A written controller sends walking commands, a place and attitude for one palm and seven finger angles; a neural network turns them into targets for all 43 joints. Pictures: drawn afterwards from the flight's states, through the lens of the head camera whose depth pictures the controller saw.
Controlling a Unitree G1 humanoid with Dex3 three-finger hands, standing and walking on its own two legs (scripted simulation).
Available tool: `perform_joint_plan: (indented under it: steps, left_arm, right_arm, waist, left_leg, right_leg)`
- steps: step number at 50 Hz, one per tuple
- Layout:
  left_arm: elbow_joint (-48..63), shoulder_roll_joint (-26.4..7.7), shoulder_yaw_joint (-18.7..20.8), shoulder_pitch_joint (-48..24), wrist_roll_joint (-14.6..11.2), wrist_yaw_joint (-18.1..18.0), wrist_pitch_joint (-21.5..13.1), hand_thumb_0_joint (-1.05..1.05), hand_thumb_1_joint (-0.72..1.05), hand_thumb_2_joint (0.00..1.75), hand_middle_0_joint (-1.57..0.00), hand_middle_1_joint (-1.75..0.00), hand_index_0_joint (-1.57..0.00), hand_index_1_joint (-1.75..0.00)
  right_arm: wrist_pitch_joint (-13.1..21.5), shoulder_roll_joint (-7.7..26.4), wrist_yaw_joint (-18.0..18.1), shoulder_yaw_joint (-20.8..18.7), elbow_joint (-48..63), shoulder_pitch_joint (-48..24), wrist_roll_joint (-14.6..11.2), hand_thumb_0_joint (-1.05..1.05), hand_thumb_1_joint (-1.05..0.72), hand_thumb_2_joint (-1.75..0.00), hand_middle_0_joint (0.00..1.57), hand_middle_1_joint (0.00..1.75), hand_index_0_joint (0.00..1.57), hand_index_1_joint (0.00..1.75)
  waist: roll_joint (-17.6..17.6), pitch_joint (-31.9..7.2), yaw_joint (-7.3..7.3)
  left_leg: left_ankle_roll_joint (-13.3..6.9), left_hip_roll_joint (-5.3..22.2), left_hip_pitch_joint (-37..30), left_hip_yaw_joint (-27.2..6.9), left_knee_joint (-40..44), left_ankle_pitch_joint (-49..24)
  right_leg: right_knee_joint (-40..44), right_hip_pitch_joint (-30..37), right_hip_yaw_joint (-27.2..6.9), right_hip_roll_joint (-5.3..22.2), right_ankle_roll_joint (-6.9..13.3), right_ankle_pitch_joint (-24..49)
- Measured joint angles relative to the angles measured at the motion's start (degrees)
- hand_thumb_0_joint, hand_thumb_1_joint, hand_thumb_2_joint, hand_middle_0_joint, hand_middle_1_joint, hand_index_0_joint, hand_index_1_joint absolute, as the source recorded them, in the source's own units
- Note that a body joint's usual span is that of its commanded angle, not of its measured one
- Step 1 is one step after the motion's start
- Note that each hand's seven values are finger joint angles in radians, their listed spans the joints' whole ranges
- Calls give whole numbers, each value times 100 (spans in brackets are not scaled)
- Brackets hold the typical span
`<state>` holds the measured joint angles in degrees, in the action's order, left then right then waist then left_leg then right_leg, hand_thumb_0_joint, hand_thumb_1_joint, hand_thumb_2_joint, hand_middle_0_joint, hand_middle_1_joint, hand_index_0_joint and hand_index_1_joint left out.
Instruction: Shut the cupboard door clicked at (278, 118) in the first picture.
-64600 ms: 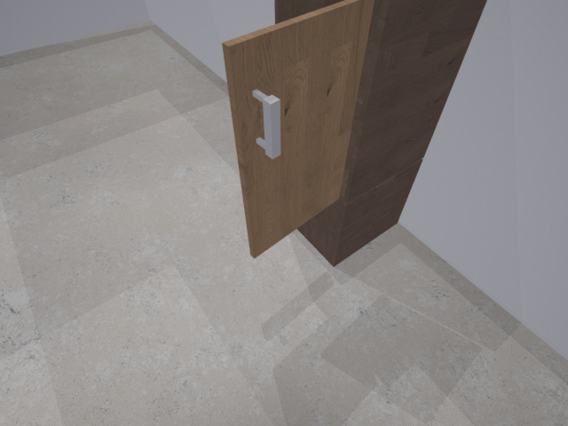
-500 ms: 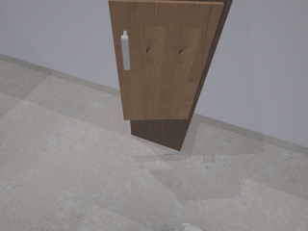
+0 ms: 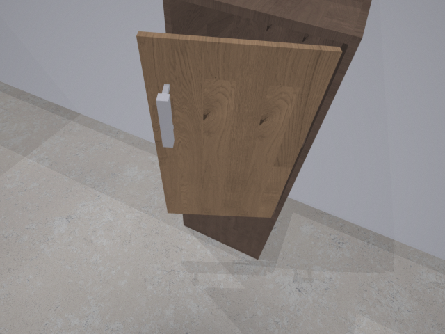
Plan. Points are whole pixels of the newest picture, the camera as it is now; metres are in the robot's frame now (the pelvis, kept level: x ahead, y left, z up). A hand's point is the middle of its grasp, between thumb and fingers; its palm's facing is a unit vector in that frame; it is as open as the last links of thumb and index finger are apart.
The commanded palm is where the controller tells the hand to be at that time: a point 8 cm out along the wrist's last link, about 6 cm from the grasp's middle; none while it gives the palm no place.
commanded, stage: come to a stop and stand still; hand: left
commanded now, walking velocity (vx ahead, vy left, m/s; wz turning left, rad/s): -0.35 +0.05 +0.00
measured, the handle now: (167, 116) +0.49 +0.15 +0.11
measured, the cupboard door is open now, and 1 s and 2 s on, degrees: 24 24 24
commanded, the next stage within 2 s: look again from close up in 1.26 s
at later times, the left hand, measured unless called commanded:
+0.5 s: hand out of the picture +0.08 +0.20 -0.18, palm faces +0.08 -0.97 -0.23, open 7.4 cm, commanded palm none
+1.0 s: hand out of the picture +0.04 +0.16 -0.16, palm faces -0.02 -0.97 -0.23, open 7.3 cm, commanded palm none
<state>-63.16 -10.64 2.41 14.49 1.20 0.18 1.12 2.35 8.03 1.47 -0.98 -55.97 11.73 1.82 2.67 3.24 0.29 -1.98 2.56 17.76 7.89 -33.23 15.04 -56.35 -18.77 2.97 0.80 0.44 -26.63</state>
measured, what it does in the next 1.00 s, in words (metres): steps on the spot: right foot, then left foot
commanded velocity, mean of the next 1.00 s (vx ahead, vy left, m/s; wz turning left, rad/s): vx -0.08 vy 0.00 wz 0.00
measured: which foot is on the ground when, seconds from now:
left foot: down 0.00-0.16, up 0.18-0.48, down 0.50-1.00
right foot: up 0.00-0.10, down 0.12-0.50, up 0.52-0.82, down 0.84-1.00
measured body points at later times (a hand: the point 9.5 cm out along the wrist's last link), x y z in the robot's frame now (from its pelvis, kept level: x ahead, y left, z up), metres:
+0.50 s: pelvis +0.04 +0.00 +0.00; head +0.09 +0.01 +0.45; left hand +0.08 +0.25 -0.16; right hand +0.15 -0.26 -0.14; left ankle +0.03 +0.11 -0.73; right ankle +0.04 -0.15 -0.73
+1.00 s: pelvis +0.00 -0.02 +0.00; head +0.00 -0.03 +0.45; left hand +0.04 +0.21 -0.14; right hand +0.03 -0.26 -0.16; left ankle +0.03 +0.11 -0.73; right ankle -0.02 -0.13 -0.73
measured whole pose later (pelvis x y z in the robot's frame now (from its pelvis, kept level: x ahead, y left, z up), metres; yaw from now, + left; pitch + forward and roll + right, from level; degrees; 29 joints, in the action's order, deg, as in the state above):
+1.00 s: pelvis +0.00 -0.02 +0.00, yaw +0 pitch -2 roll +0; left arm -59.1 -9.2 -0.7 15.2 1.0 -2.0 -0.1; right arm -0.7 11.9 0.6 -1.5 -57.6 15.8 0.8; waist -2.3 1.6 2.1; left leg 1.1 3.0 15.5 2.6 -32.1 14.5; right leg -31.4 -10.5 0.3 -0.8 0.7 -19.0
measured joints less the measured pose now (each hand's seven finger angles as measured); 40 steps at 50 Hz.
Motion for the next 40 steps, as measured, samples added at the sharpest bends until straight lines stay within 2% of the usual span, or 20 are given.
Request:
perform_joint_plan:
  steps: [3, 6, 9, 10, 13, 15, 17, 20, 22, 24, 25, 26, 28, 30, 32, 36, 38, 40]
  left_arm:
    - [132, 91, -45, -173, -17, -60, -2, 0, 92, 90, -20, -30, -20, -30]
    - [252, 18, -59, -187, 4, -94, -45, 1, 93, 90, -20, -30, -20, -30]
    - [267, 12, -54, -211, 41, -105, -35, 0, 93, 90, -20, -30, -20, -30]
    - [267, 35, -57, -235, 43, -108, -34, 0, 93, 90, -20, -30, -20, -30]
    - [317, 101, -49, -336, 60, -154, -37, 0, 92, 90, -20, -30, -20, -30]
    - [375, 128, -33, -402, 63, -182, -33, 0, 92, 90, -21, -30, -20, -30]
    - [442, 128, -5, -440, 64, -207, -26, 0, 91, 90, -21, -30, -20, -30]
    - [531, 68, 40, -456, 76, -225, -6, 0, 91, 90, -21, -30, -20, -30]
    - [554, -4, 65, -453, 79, -222, 18, 0, 91, 90, -21, -30, -20, -30]
    - [555, -80, 76, -419, 49, -220, 55, 0, 91, 90, -21, -30, -20, -30]
    - [563, -101, 71, -390, 25, -220, 85, 0, 91, 90, -21, -30, -20, -30]
    - [554, -162, 72, -410, 13, -232, 125, 0, 91, 90, -21, -30, -20, -30]
    - [541, -287, 85, -434, -1, -258, 214, 0, 91, 90, -21, -30, -20, -30]
    - [497, -350, 95, -463, -20, -244, 263, 0, 91, 90, -20, -30, -20, -30]
    - [462, -368, 89, -466, -38, -199, 256, 0, 91, 90, -20, -30, -20, -30]
    - [405, -315, 53, -408, -47, -115, 261, 0, 91, 90, -20, -30, -20, -30]
    - [375, -256, 24, -387, -46, -86, 260, 0, 91, 90, -20, -30, -20, -30]
    - [349, -197, -4, -360, -39, -71, 223, 0, 91, 90, -20, -30, -20, -30]
  right_arm:
    - [-102, 88, 76, 7, -184, 0, -52, -1, -93, -90, 20, 29, 20, 30]
    - [-257, 105, 46, -25, -338, -21, -127, -1, -93, -90, 20, 29, 20, 30]
    - [-422, 179, -12, -135, -363, -83, -162, 0, -92, -90, 20, 29, 20, 30]
    - [-472, 223, -17, -173, -350, -118, -160, 0, -92, -90, 20, 29, 20, 30]
    - [-575, 341, 0, -241, -295, -254, -172, 0, -92, -90, 20, 29, 20, 30]
    - [-604, 414, -1, -260, -256, -350, -179, 0, -92, -90, 20, 29, 20, 30]
    - [-619, 465, -14, -263, -215, -439, -178, 0, -91, -90, 20, 29, 20, 30]
    - [-617, 492, -44, -244, -130, -558, -178, 0, -91, -90, 20, 29, 20, 30]
    - [-585, 481, -62, -230, -60, -617, -180, 0, -91, -90, 20, 29, 20, 30]
    - [-509, 478, -84, -199, 14, -616, -171, 0, -91, -90, 20, 29, 20, 30]
    - [-454, 501, -93, -186, 52, -573, -151, 0, -91, -90, 20, 29, 20, 30]
    - [-423, 452, -90, -181, 47, -567, -127, 0, -91, -90, 20, 29, 20, 30]
    - [-396, 307, -51, -105, 40, -536, -82, 0, -91, -90, 20, 29, 20, 30]
    - [-376, 188, 11, -28, 43, -463, -61, 0, -91, -90, 20, 29, 20, 30]
    - [-368, 102, 42, 32, 18, -400, -58, 0, -91, -90, 20, 29, 20, 30]
    - [-365, 10, 66, 39, -75, -285, -65, 0, -91, -90, 20, 30, 20, 30]
    - [-367, 50, 67, 1, -132, -238, -60, 0, -92, -90, 20, 30, 20, 30]
    - [-372, 101, 52, -28, -214, -170, -75, 0, -92, -90, 20, 30, 21, 30]
  waist:
    - [-96, 93, -59]
    - [-79, 128, -101]
    - [-201, 125, -77]
    - [-258, 143, -60]
    - [-297, 255, -69]
    - [-286, 336, -96]
    - [-248, 380, -129]
    - [-158, 387, -172]
    - [-95, 368, -173]
    - [-87, 320, -146]
    - [-157, 262, -127]
    - [-92, 273, -134]
    - [59, 292, -174]
    - [91, 276, -173]
    - [64, 258, -164]
    - [-48, 178, -109]
    - [-125, 144, -59]
    - [-183, 99, -19]
  left_leg:
    - [33, -26, -281, -92, 416, -139]
    - [163, -37, -374, -121, 355, -11]
    - [290, 27, -272, -213, 20, 230]
    - [316, 2, -187, -299, -262, 532]
    - [365, -241, 172, -557, -1540, 1432]
    - [415, -377, 354, -650, -2147, 1614]
    - [465, -438, 437, -673, -2307, 1615]
    - [502, -420, 400, -675, -1884, 1460]
    - [500, -361, 242, -656, -1216, 1119]
    - [470, -245, -94, -630, -170, 200]
    - [329, -155, -212, -653, 124, -134]
    - [202, -177, -207, -629, 36, 6]
    - [75, -211, -255, -569, -38, 255]
    - [52, -203, -339, -577, 125, 220]
    - [64, -182, -420, -591, 335, 68]
    - [64, -132, -507, -567, 630, -140]
    - [86, -106, -506, -553, 687, -200]
    - [125, -90, -464, -542, 654, -219]
  right_leg:
    - [1090, 0, -78, 139, -135, 365]
    - [2302, 236, -196, 239, -139, 1447]
    - [2278, 309, -146, 180, -93, 934]
    - [2263, 310, -126, 163, -75, 848]
    - [2387, 352, -140, 199, -52, 903]
    - [2554, 416, -151, 240, -42, 997]
    - [2720, 476, -160, 289, -73, 1089]
    - [2854, 510, -162, 358, -141, 1169]
    - [2815, 487, -155, 390, -207, 1157]
    - [2602, 417, -133, 376, -295, 1045]
    - [2424, 352, -86, 320, -329, 945]
    - [2133, 271, -130, 324, -318, 574]
    - [1365, 75, -383, 190, -264, -111]
    - [721, -72, -520, 17, -251, -218]
    - [467, -95, -521, -72, -258, -140]
    - [782, 108, -414, -96, -257, -54]
    - [1269, 317, -338, -69, -231, 14]
    - [1986, 611, -265, -44, -197, 427]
